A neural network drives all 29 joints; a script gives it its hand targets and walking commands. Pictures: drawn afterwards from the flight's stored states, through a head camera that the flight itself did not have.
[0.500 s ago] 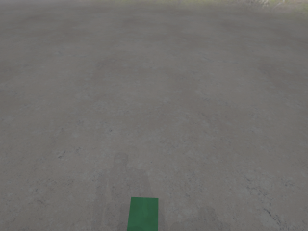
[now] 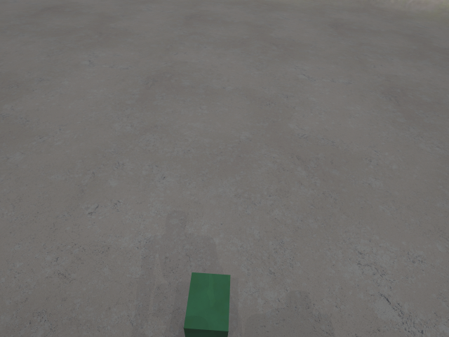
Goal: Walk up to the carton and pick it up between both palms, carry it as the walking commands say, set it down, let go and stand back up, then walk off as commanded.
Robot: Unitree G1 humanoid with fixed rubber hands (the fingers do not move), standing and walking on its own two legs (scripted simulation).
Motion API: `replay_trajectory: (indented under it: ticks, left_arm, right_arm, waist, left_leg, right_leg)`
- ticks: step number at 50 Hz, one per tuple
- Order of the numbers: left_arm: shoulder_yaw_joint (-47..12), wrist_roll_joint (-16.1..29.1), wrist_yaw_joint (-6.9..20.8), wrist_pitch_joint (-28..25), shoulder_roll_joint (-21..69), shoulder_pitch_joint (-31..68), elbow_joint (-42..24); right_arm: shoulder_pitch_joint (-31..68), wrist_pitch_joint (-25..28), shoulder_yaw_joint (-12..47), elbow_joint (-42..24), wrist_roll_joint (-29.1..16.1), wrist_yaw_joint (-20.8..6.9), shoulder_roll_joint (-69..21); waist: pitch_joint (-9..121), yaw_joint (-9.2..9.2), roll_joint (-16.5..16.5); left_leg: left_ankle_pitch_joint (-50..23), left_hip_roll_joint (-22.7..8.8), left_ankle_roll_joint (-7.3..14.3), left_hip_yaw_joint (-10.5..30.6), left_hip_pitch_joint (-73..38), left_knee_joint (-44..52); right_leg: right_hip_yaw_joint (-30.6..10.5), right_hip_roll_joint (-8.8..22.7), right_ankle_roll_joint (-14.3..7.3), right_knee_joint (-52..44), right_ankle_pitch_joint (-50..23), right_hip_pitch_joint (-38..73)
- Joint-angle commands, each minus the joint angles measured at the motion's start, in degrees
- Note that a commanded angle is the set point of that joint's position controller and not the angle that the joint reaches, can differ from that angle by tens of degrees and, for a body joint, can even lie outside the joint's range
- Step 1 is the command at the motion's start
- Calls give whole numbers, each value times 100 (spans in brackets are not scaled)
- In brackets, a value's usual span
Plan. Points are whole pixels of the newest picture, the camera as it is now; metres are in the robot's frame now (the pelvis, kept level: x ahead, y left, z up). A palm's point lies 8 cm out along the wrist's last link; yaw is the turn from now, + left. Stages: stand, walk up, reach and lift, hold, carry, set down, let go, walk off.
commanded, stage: stand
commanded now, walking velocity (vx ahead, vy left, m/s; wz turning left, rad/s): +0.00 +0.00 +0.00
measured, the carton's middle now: (208, 307) +0.45 +0.05 -0.69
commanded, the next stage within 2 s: walk off in 0.28 s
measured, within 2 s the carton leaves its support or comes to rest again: neither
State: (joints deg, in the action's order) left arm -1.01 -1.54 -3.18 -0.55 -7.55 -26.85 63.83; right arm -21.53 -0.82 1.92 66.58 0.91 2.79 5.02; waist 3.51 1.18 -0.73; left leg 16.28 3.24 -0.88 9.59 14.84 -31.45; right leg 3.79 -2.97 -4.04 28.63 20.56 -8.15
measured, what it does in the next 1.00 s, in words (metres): steps on the spot, turning left: left foot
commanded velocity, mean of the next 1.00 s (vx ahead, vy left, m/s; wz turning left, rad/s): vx -0.22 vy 0.00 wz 0.56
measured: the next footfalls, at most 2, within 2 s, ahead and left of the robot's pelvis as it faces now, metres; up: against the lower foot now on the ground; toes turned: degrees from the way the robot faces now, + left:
left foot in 0.82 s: -0.03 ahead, +0.17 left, +0.00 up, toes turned +17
right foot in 1.20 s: -0.07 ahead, -0.12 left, +0.00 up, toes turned +38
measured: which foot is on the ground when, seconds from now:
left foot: down 0.00-0.56, up 0.58-0.80, down 0.82-1.00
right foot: down 0.00-0.82, up 0.84-1.00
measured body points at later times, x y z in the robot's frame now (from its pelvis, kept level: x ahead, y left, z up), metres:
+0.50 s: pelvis +0.00 +0.00 +0.00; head -0.01 +0.00 +0.45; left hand -0.06 +0.20 -0.16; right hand -0.04 -0.20 -0.16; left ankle +0.01 +0.14 -0.73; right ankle -0.05 -0.07 -0.73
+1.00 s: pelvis -0.10 +0.02 -0.01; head -0.04 +0.05 +0.43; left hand -0.07 +0.31 -0.15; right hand +0.03 -0.19 -0.16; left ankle -0.07 +0.16 -0.73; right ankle -0.07 -0.12 -0.65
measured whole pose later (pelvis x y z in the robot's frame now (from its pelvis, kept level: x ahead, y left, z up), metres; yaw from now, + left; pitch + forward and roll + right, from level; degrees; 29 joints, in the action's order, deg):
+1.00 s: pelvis -0.10 +0.02 -0.01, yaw +22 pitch +0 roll -1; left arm 3.2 -0.3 -2.6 4.0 -13.9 -2.7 53.3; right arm -12.3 -3.9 -3.4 52.9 1.6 1.7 10.0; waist -8.9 -2.3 0.1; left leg 12.0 1.7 0.1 4.7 24.6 -36.7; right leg -1.5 -0.1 2.6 71.8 29.6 -31.5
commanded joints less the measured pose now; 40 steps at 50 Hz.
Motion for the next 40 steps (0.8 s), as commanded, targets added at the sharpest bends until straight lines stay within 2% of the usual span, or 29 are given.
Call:
replay_trajectory:
  ticks: [1,3,4,5,8,9,11,13,14,16,19,20,21,23,24,25,26,28,29,31,32,33,34,35,36,37,38,39,40]
  left_arm:
    - [103,9,-26,-2,-544,-595,46]
    - [61,-27,-76,-9,-323,-660,35]
    - [116,18,-48,-8,-460,-489,40]
    - [136,-5,-24,-22,-661,-409,-23]
    - [60,-27,-17,-12,-238,-446,104]
    - [70,31,-22,-23,-208,-617,131]
    - [77,51,-38,-30,-236,-406,80]
    - [127,37,-37,-15,-331,-525,144]
    - [125,-32,-14,-3,-476,-294,51]
    - [33,89,-41,-6,-100,-570,192]
    - [171,32,-22,-19,-308,-396,186]
    - [140,1,-23,-44,-449,-403,78]
    - [66,22,-16,-65,-166,-312,111]
    - [95,-14,-56,-33,-316,-419,216]
    - [156,20,-83,-34,-465,-102,48]
    - [328,1,-146,-28,-946,-85,-59]
    - [345,148,-171,-34,-928,-145,-52]
    - [374,126,-268,25,-1056,-86,-173]
    - [402,138,-281,27,-860,-228,-167]
    - [446,70,-313,45,-887,151,-347]
    - [488,37,-326,41,-999,676,-461]
    - [457,81,-320,112,-986,657,-500]
    - [440,26,-369,127,-887,1052,-544]
    - [475,11,-364,129,-1086,1196,-614]
    - [562,18,-350,174,-1297,1001,-562]
    - [571,6,-298,227,-1412,1167,-568]
    - [580,121,-287,303,-1290,973,-535]
    - [621,152,-236,310,-1471,1141,-545]
    - [590,207,-159,362,-1128,1038,-749]
  right_arm:
    - [-467,39,-14,9,5,51,313]
    - [-526,24,24,57,-41,54,304]
    - [-407,49,-67,28,3,37,588]
    - [-373,62,-67,18,-46,27,569]
    - [-375,63,-106,-80,-15,18,695]
    - [-500,60,-73,8,-14,14,397]
    - [-435,60,-99,-50,-26,19,511]
    - [-373,56,-72,-33,17,39,369]
    - [-254,43,-145,-96,3,7,660]
    - [-464,72,-108,-17,-23,20,490]
    - [-558,67,-24,7,13,52,164]
    - [-439,53,-132,17,-10,75,566]
    - [-468,54,-140,44,-29,78,612]
    - [-375,29,-183,-74,-5,50,669]
    - [-184,26,-228,-202,-32,41,744]
    - [-180,3,-255,-278,4,55,743]
    - [-159,-3,-273,-311,-3,84,807]
    - [-153,-29,-341,-462,-53,81,720]
    - [-213,-56,-338,-552,46,68,684]
    - [94,-119,-473,-778,120,61,771]
    - [32,-130,-418,-840,100,13,660]
    - [78,-161,-384,-804,97,9,568]
    - [249,-146,-410,-950,6,-26,394]
    - [207,-163,-400,-1035,27,-25,397]
    - [255,-126,-406,-1009,37,-53,562]
    - [222,-150,-404,-1014,-49,-81,471]
    - [17,-89,-382,-1068,-107,-57,531]
    - [-218,-33,-490,-997,-31,-58,810]
    - [-309,-6,-615,-1071,42,-7,1405]
  waist:
    - [-1083,-63,3]
    - [-1000,-48,247]
    - [-1126,-39,158]
    - [-1093,-32,426]
    - [-1117,-90,-20]
    - [-1045,37,-126]
    - [-1387,-75,307]
    - [-1017,72,136]
    - [-1186,13,108]
    - [-1056,-26,416]
    - [-937,-66,-110]
    - [-1179,58,158]
    - [-1209,3,220]
    - [-1179,-80,93]
    - [-1307,-35,128]
    - [-1183,-60,-357]
    - [-946,-63,-28]
    - [-788,-38,-682]
    - [-486,23,-499]
    - [-613,-4,-420]
    - [-746,-293,-523]
    - [-939,-130,-82]
    - [-813,-346,-311]
    - [-909,-360,-350]
    - [-571,-111,-67]
    - [-518,-159,-325]
    - [-621,-207,-366]
    - [-555,-446,307]
    - [-366,-408,1719]
  left_leg:
    - [-1013,-441,268,247,426,542]
    - [-883,-424,296,229,348,462]
    - [-796,-438,276,327,347,548]
    - [-914,-437,319,305,404,685]
    - [-832,-494,285,349,472,688]
    - [-668,-447,316,451,347,604]
    - [-791,-447,319,474,605,670]
    - [-572,-532,316,510,479,638]
    - [-766,-373,282,393,576,649]
    - [-866,-458,291,434,351,626]
    - [-1059,-470,279,435,235,518]
    - [-1219,-435,273,339,577,562]
    - [-1216,-463,354,370,548,609]
    - [-1059,-458,289,336,331,528]
    - [-1381,-451,223,362,739,137]
    - [-1487,-555,165,246,984,-265]
    - [-1326,-450,140,-86,923,-771]
    - [490,-296,42,-519,1026,-2233]
    - [1292,-451,43,-720,1364,-2854]
    - [1857,-639,34,-758,1439,-3815]
    - [1822,-829,61,-779,1166,-3762]
    - [1697,-849,37,-832,1217,-3142]
    - [1474,-887,-12,-816,1076,-2868]
    - [1195,-997,40,-830,982,-2432]
    - [980,-788,-14,-1193,933,-1880]
    - [733,-708,-163,-1356,760,-1511]
    - [52,-638,-163,-1433,619,-801]
    - [-1574,-816,33,-971,-57,-33]
    - [-5418,-2032,571,1236,-572,691]
  right_leg:
    - [-803,847,-130,-861,-993,-249]
    - [-961,978,-191,-845,-831,-407]
    - [-841,866,-163,-782,-688,-454]
    - [-818,768,-133,-847,-555,-421]
    - [-793,776,-131,-772,-490,-416]
    - [-783,694,-107,-687,-432,-405]
    - [-708,757,-135,-658,-709,-493]
    - [-722,669,-161,-726,-408,-319]
    - [-774,765,-105,-724,-646,-350]
    - [-744,780,-101,-759,-806,-346]
    - [-674,706,-108,-638,-1222,-132]
    - [-673,815,-64,-677,-1289,-158]
    - [-791,897,-135,-718,-1354,-182]
    - [-808,897,-154,-903,-1061,-294]
    - [-784,1043,-130,-590,-1772,-110]
    - [-755,1312,-121,-382,-2368,-52]
    - [-694,1582,-282,-250,-3164,-52]
    - [-797,2243,-741,-332,-5221,-205]
    - [-1020,2664,-1068,-177,-5612,38]
    - [-868,2781,-1316,-83,-5870,-371]
    - [-557,2795,-1206,-221,-5799,-845]
    - [-276,2332,-923,-84,-5225,-795]
    - [-73,2237,-724,-41,-4876,-807]
    - [43,2105,-563,123,-4686,-782]
    - [130,2043,-534,452,-4434,-245]
    - [190,2090,-543,650,-4398,-139]
    - [505,1814,-358,1064,-4181,-354]
    - [694,1543,-99,1934,-2921,-794]
    - [806,545,334,3387,77,-1798]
